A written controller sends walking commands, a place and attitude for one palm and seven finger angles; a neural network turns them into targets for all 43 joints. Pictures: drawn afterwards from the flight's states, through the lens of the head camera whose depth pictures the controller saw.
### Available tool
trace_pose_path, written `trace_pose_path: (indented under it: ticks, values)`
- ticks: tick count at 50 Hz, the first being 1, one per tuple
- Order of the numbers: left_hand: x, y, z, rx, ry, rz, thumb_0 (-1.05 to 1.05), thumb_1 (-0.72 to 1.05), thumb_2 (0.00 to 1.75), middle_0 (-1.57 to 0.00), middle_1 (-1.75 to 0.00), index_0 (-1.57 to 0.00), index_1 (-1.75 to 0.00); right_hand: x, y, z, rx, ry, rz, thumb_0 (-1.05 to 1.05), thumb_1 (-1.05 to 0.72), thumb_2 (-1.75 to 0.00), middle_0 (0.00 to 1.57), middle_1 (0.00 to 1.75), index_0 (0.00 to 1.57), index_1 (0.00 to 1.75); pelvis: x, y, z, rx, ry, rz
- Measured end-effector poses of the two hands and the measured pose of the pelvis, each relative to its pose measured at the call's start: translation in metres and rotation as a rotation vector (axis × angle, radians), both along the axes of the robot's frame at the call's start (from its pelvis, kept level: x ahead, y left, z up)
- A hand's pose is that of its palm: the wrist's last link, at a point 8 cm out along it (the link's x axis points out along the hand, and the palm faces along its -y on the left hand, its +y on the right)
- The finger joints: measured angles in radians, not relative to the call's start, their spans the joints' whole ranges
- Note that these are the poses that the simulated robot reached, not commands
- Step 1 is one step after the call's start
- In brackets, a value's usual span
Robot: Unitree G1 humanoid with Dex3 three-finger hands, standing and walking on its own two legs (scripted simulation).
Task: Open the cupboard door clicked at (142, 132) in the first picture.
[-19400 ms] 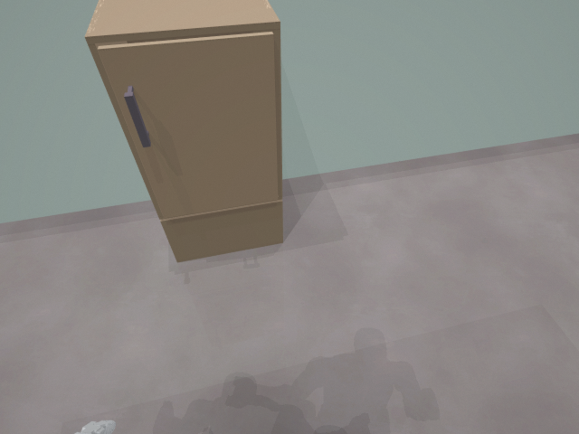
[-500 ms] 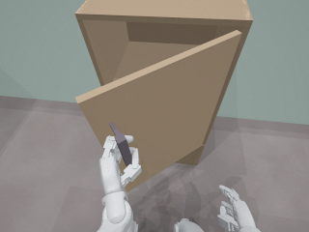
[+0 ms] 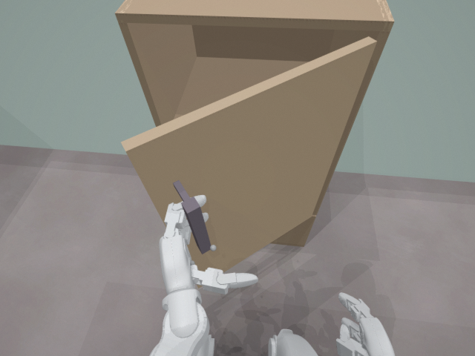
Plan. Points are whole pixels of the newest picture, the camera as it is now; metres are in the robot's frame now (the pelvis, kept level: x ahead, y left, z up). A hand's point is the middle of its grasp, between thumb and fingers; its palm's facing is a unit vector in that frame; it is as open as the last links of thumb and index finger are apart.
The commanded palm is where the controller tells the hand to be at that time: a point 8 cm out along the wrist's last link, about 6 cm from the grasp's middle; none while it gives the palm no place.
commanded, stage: open thumb and fingers to let go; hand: left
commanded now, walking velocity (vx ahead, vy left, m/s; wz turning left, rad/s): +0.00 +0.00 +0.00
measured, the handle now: (192, 219) +0.33 +0.08 +0.05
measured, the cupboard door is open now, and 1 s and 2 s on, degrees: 39 42 42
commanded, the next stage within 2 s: slide the hand sideways off the handle in 0.16 s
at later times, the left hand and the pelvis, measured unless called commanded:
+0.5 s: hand (209, 272) +0.25 +0.05 +0.04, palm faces -0.22 -0.97 +0.03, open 16.1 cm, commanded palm +0.24 +0.09 +0.04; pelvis -0.01 +0.04 -0.01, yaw -1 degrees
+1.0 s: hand (190, 288) +0.22 +0.08 +0.04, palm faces -0.15 -0.99 +0.02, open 16.1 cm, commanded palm +0.20 +0.14 +0.04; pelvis +0.00 +0.04 -0.01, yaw -2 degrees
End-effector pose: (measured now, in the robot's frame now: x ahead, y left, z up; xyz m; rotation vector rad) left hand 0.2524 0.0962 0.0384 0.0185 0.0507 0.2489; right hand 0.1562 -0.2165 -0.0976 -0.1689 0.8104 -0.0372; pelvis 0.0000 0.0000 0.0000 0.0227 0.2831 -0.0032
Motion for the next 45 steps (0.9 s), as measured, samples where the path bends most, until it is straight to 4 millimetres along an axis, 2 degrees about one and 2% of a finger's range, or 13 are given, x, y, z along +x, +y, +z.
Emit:
trace_pose_path:
  ticks: [7,15,20,23,28,34,45]
  values:
    - [0.001,0.0,0.0,0.002,0.0,-0.049,-0.01,-0.49,0.31,-0.25,-0.73,-0.28,-0.73,0.01,0.015,0.009,0.002,-0.041,0.015,0.01,-0.9,-0.9,0.2,0.3,0.2,0.3,0.001,0.01,0.001,-0.014,-0.007,-0.005]
    - [0.003,0.006,0.0,0.005,0.001,-0.072,-0.01,-0.5,0.3,-0.35,-0.56,-0.34,-0.62,0.017,0.028,0.012,0.004,-0.054,0.042,0.01,-0.9,-0.9,0.2,0.3,0.2,0.3,-0.002,0.019,-0.001,-0.024,-0.014,-0.002]
    - [-0.005,0.016,-0.002,0.015,-0.033,-0.365,-0.01,-0.5,0.3,-0.27,-0.45,-0.22,-0.49,0.01,0.028,0.009,0.004,-0.055,0.03,0.01,-0.9,-0.9,0.2,0.3,0.2,0.3,-0.006,0.026,-0.006,-0.026,-0.013,0.005]
    - [-0.011,0.015,-0.002,-0.023,-0.037,-0.465,-0.01,-0.5,0.3,-0.21,-0.39,-0.18,-0.42,0.004,0.027,0.007,0.001,-0.058,0.003,0.01,-0.9,-0.9,0.2,0.3,0.2,0.3,-0.008,0.033,-0.009,-0.031,-0.017,0.001]
    - [-0.016,0.009,-0.002,-0.063,-0.033,-0.451,-0.01,-0.5,0.3,-0.16,-0.34,-0.18,-0.36,-0.005,0.03,0.004,-0.005,-0.047,-0.022,0.01,-0.9,-0.9,0.2,0.3,0.2,0.3,-0.01,0.041,-0.012,-0.028,-0.01,-0.011]
    - [-0.017,0.008,-0.001,-0.042,-0.038,-0.438,-0.01,-0.5,0.3,-0.17,-0.35,-0.19,-0.33,-0.01,0.038,0.004,-0.001,-0.029,-0.028,0.01,-0.9,-0.9,0.2,0.3,0.2,0.3,-0.009,0.045,-0.014,-0.026,-0.007,-0.021]
    - [-0.034,0.026,0.003,-0.04,-0.018,-0.415,-0.01,-0.5,0.3,-0.16,-0.32,-0.19,-0.31,0.005,0.045,0.013,0.01,-0.056,-0.01,0.01,-0.9,-0.9,0.2,0.3,0.2,0.3,-0.003,0.044,-0.011,-0.029,-0.01,-0.024]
